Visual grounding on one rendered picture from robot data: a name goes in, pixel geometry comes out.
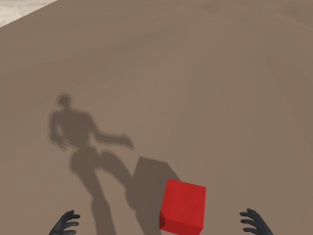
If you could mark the robot right hand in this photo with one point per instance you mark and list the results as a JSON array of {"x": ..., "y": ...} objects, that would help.
[{"x": 257, "y": 222}]

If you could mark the robot left hand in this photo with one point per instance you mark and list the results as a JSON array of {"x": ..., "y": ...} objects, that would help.
[{"x": 62, "y": 224}]

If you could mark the carton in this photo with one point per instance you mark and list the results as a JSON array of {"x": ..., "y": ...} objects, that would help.
[{"x": 182, "y": 208}]

